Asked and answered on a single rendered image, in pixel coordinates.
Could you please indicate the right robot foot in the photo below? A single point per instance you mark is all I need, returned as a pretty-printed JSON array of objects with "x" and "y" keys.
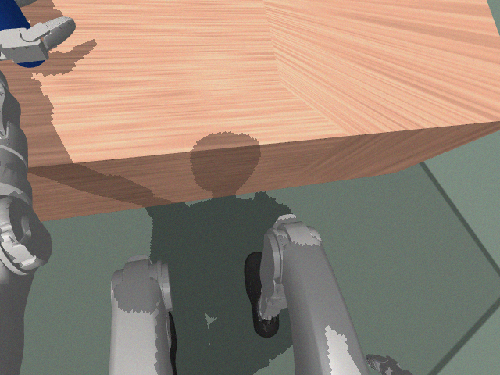
[{"x": 264, "y": 328}]

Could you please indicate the right robot hand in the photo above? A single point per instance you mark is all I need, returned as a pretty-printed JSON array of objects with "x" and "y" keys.
[{"x": 385, "y": 366}]

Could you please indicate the can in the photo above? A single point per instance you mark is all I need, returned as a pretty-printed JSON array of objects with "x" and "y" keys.
[{"x": 12, "y": 17}]

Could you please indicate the left robot hand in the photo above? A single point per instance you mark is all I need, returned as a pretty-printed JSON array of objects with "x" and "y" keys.
[{"x": 22, "y": 45}]

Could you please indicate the left robot arm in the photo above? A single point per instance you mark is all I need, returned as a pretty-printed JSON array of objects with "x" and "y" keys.
[{"x": 25, "y": 243}]

